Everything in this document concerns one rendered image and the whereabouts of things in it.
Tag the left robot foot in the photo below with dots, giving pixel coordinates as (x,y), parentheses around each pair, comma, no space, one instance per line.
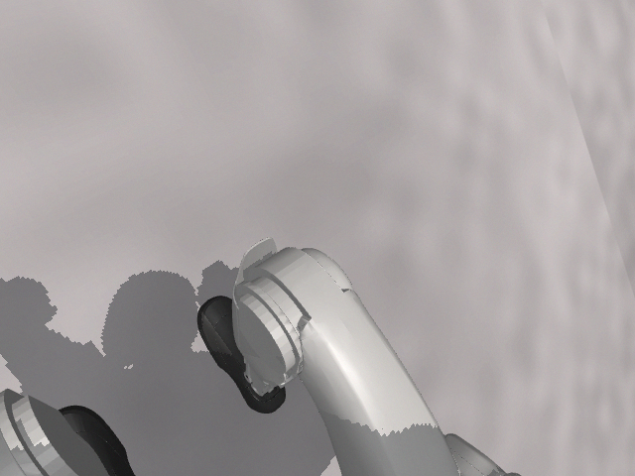
(96,432)

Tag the right robot foot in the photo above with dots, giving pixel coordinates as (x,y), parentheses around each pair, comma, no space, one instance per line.
(214,321)

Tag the right robot hand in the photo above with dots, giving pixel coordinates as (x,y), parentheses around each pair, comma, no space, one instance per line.
(470,460)

